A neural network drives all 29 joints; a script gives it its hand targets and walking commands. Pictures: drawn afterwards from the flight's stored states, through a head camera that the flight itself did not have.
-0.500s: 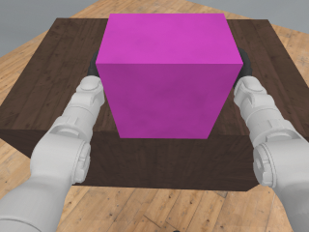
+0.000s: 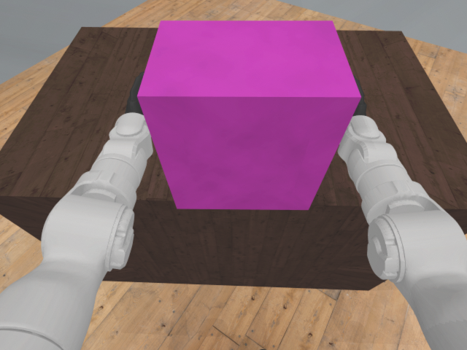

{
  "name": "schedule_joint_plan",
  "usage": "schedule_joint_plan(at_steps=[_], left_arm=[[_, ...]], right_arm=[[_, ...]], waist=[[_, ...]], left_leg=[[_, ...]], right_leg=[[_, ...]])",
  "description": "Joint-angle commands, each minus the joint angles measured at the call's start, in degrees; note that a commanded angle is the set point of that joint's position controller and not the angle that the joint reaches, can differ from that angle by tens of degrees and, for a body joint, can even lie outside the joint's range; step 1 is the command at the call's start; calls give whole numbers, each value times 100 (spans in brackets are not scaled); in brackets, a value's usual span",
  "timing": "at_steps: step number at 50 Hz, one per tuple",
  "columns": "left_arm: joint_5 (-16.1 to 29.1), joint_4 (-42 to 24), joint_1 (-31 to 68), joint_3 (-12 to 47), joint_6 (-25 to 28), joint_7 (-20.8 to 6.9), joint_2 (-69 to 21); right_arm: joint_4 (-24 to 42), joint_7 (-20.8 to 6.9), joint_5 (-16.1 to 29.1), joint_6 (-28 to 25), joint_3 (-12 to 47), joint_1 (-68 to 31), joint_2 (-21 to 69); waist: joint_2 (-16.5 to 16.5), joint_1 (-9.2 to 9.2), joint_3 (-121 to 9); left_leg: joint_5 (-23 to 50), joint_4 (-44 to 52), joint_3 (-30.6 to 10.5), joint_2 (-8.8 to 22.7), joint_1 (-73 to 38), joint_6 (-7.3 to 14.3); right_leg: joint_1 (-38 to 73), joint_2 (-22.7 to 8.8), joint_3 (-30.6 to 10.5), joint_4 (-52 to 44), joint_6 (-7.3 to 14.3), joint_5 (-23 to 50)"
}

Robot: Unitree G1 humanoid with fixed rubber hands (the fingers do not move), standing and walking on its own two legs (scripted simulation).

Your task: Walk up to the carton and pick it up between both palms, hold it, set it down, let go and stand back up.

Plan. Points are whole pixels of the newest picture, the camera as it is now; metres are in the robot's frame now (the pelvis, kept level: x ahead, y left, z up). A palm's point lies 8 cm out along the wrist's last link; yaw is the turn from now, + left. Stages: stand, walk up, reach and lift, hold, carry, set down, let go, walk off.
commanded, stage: reach and lift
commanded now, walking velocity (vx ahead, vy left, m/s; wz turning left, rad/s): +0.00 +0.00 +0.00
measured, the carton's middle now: (244, 127) +0.48 -0.02 +0.09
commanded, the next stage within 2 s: none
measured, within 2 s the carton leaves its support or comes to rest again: leaves its support in 1.36 s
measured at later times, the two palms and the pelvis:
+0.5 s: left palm (136, 119) +0.47 +0.16 +0.13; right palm (354, 127) +0.43 -0.20 +0.13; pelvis +0.02 +0.02 +0.01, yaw +0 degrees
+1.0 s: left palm (137, 120) +0.46 +0.16 +0.13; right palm (353, 128) +0.43 -0.20 +0.12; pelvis +0.03 +0.02 +0.02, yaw -1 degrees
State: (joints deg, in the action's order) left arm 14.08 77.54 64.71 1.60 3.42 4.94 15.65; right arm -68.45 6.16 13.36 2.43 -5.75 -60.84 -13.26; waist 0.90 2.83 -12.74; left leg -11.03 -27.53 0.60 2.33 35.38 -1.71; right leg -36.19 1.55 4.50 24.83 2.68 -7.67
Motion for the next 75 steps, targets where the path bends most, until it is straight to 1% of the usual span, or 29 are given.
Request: schedule_joint_plan(at_steps=[1,3,4,5,9,11,14,15,16,19,21,24,27,30,34,39,44,49,50,54,58,62,64,66,69,70,71,72,75], left_arm=[[-264,-1298,3732,-147,296,-128,-147],[-350,-1385,3767,-225,369,-182,-302],[-426,-1288,3812,-294,378,-238,-428],[-621,-1274,3741,-487,410,-291,-491],[-1097,-1310,3604,-891,605,-553,-925],[-1306,-1332,3576,-870,693,-746,-1563],[-1701,-1241,3385,-813,791,-1124,-3037],[-1782,-1237,3242,-877,829,-1202,-3218],[-1843,-1285,3134,-870,850,-1237,-3271],[-1957,-1249,2823,-991,771,-1246,-3312],[-2009,-1327,2676,-1004,658,-1243,-3351],[-2052,-1643,2610,-997,488,-1182,-3385],[-2097,-1945,2526,-934,343,-1090,-3495],[-2142,-2330,2519,-771,217,-976,-3595],[-2180,-2544,2382,-753,111,-884,-3743],[-2340,-2670,2053,-745,46,-922,-3891],[-2343,-2883,1945,-618,160,-919,-3949],[-2258,-3013,2028,-416,246,-905,-4084],[-2270,-3130,2073,-363,255,-878,-4107],[-2245,-3227,2141,-245,237,-830,-4164],[-2175,-3328,2379,-184,259,-783,-4140],[-2083,-3558,2765,-88,260,-738,-4140],[-2020,-3671,2987,13,311,-700,-4272],[-1954,-3777,3139,138,329,-674,-4358],[-1816,-3946,3517,280,332,-642,-4436],[-1802,-3956,3597,287,288,-647,-4380],[-1839,-3831,3613,214,226,-647,-4412],[-1825,-3804,3562,192,172,-653,-4346],[-1823,-3652,3595,38,-18,-754,-4219]], right_arm=[[1250,-151,-233,-318,-119,-3367,-92],[1362,-231,-443,-394,-243,-3397,65],[1339,-280,-551,-407,-296,-3461,250],[1302,-330,-720,-427,-430,-3313,390],[1435,-530,-1225,-627,-614,-3153,966],[1503,-733,-1410,-740,-537,-3132,1733],[1624,-1123,-1890,-912,-280,-3046,3112],[1698,-1211,-2001,-970,-254,-2927,3333],[1706,-1267,-2082,-1020,-228,-2873,3366],[1708,-1345,-2125,-1072,-189,-2616,3404],[1599,-1387,-2157,-1077,-197,-2509,3368],[1562,-1475,-2111,-1056,-174,-2394,3328],[1555,-1555,-2191,-1103,-265,-2337,3243],[1670,-1642,-2247,-1173,-337,-2352,3238],[1733,-1666,-2275,-1283,-333,-2299,3213],[1914,-1597,-2254,-1518,-138,-2283,3247],[2142,-1498,-2110,-1739,244,-2296,3297],[2242,-1440,-2066,-1912,380,-2330,3302],[2172,-1432,-2028,-1928,342,-2320,3245],[2121,-1402,-2046,-1981,281,-2329,3072],[2082,-1390,-2077,-2001,271,-2556,3079],[2093,-1383,-2085,-2009,216,-2760,3130],[2160,-1366,-2079,-2051,240,-2917,3231],[2270,-1348,-2026,-2089,294,-3107,3232],[2226,-1301,-1969,-2088,323,-3297,3385],[2158,-1303,-1933,-2035,336,-3326,3364],[2190,-1300,-1888,-1989,309,-3433,3342],[2155,-1304,-1867,-1915,331,-3475,3307],[2107,-1238,-1709,-1751,347,-3562,3272]], waist=[[271,173,-4000],[120,209,-4138],[154,223,-3994],[47,239,-3965],[-7,207,-3832],[37,184,-3753],[54,200,-3567],[12,150,-3635],[-22,175,-3509],[-173,94,-2810],[-218,87,-2385],[-161,18,-2067],[-88,-35,-1995],[11,-62,-2374],[-80,-118,-2509],[-98,-145,-2625],[-222,-168,-2738],[-180,-164,-2837],[-117,-79,-2825],[-112,-46,-2773],[-209,-79,-2916],[-258,-34,-3125],[-185,-6,-3520],[-155,-59,-3709],[-118,-25,-3723],[-109,16,-3631],[-109,-64,-3559],[-157,-67,-3370],[-317,-12,-3113]], left_leg=[[1412,23,54,-228,-1792,-171],[1440,70,44,-222,-1817,-141],[1378,90,44,-245,-1684,-117],[1415,129,67,-262,-1706,-120],[1459,345,150,-330,-1488,-59],[1442,477,170,-336,-1525,-55],[1499,644,198,-345,-1619,-30],[1514,720,198,-333,-1636,-14],[1517,800,208,-323,-1682,13],[1353,930,209,-281,-1648,67],[1289,993,198,-239,-1898,50],[1265,1003,225,-235,-2308,28],[1515,896,225,-169,-2791,-65],[1934,771,216,-133,-3146,-132],[2248,647,242,-125,-3248,-158],[2663,633,234,-192,-2919,-172],[2492,760,263,-247,-2333,-99],[2608,752,221,-205,-2488,-158],[2643,759,212,-209,-2601,-183],[2639,737,235,-166,-2964,-216],[2362,790,223,-188,-2845,-148],[1942,893,244,-247,-2664,-43],[1894,860,275,-283,-2641,-37],[2022,817,248,-271,-2692,-78],[2011,757,215,-275,-2550,-113],[1904,779,201,-287,-2512,-86],[1740,779,212,-305,-2573,-74],[1646,815,195,-286,-2584,-65],[1454,868,181,-323,-2531,20]], right_leg=[[2460,-90,-239,97,-466,2037],[2554,-111,-211,76,-464,2120],[2680,-146,-267,109,-456,2163],[2875,-140,-254,107,-480,2341],[3754,-215,-312,170,-512,2965],[4011,-259,-278,136,-525,3088],[4348,-290,-236,88,-533,3387],[4500,-277,-210,55,-544,3466],[4565,-282,-209,33,-546,3491],[4600,-270,-164,-76,-510,3209],[4368,-197,-80,-207,-485,2779],[3856,-128,-21,-392,-414,2177],[3399,-29,91,-527,-354,1838],[3101,8,147,-567,-317,1926],[3299,8,119,-522,-339,2354],[4008,-71,-4,-329,-469,3505],[4575,-139,-94,-146,-548,4144],[4520,-113,-61,-252,-465,3957],[4388,-91,-39,-292,-463,3845],[3985,-37,3,-501,-389,3178],[3999,-10,32,-519,-395,2832],[3874,-49,17,-548,-397,2388],[3960,-83,-24,-498,-408,2443],[4039,-79,-25,-452,-390,2567],[4045,-65,-12,-412,-414,2528],[4082,-48,-4,-413,-404,2484],[4087,-60,-13,-405,-408,2244],[4076,-72,-40,-479,-410,2107],[4085,-93,-57,-510,-465,1919]])
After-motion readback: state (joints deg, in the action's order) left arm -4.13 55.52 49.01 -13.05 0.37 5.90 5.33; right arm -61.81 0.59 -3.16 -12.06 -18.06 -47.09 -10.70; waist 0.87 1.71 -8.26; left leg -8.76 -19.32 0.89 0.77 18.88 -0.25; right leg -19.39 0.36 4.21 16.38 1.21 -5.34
